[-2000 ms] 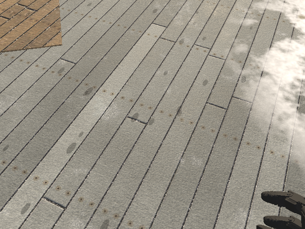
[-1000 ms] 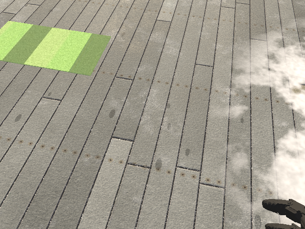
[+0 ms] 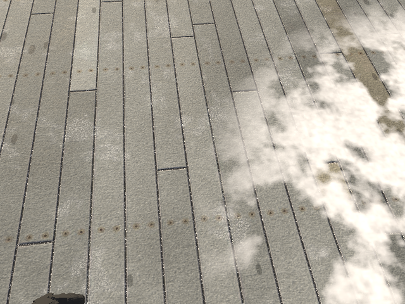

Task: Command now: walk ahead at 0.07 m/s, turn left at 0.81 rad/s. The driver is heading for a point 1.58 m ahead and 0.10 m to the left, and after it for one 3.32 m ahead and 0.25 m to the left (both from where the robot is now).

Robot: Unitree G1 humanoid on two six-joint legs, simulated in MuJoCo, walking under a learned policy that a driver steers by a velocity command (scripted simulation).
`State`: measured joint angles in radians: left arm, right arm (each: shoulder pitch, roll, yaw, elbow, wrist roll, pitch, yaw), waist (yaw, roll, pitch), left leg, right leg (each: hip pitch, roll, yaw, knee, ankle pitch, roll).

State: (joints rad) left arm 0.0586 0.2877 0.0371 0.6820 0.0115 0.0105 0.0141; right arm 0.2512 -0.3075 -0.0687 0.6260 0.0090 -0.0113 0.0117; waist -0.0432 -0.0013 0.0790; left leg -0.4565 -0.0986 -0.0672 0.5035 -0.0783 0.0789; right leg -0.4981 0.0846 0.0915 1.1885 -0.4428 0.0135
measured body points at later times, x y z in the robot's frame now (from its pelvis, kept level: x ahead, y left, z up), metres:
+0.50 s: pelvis +0.09 -0.07 +0.01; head +0.12 -0.08 +0.46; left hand +0.11 +0.24 -0.07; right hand +0.35 -0.27 -0.08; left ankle +0.01 +0.07 -0.65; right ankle +0.16 -0.16 -0.73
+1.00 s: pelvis +0.23 -0.07 -0.01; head +0.25 -0.07 +0.44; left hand +0.43 +0.19 -0.09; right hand +0.23 -0.36 -0.13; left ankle +0.01 +0.06 -0.73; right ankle +0.41 -0.21 -0.66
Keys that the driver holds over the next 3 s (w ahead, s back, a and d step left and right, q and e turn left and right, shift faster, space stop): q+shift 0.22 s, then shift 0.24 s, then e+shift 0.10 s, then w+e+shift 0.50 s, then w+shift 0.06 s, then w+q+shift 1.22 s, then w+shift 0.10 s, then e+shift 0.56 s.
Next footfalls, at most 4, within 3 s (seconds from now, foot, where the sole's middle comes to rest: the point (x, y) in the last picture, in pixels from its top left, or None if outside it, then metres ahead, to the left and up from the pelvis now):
0.32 right None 0.19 -0.14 -0.76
0.68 left None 0.05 0.06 -0.76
1.12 right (266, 276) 0.49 -0.22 -0.76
1.60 left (230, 160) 0.95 -0.14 -0.76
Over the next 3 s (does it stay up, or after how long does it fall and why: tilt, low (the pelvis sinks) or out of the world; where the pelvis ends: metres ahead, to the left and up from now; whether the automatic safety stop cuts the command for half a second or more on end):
stays up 1.64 0.21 -0.01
